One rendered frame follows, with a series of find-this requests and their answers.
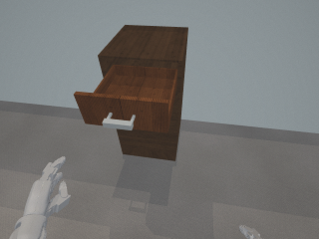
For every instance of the drawer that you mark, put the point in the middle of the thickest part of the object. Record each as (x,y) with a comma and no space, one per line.
(145,92)

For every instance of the handle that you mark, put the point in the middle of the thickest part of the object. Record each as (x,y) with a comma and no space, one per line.
(118,123)

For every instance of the cabinet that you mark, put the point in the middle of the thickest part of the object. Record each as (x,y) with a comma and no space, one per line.
(154,47)

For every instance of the robot right hand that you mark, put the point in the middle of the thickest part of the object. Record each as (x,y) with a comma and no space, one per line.
(249,233)

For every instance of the robot left forearm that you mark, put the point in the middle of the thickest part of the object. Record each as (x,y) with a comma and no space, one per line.
(32,226)

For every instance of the robot left hand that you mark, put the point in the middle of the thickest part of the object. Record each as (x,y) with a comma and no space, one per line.
(39,196)

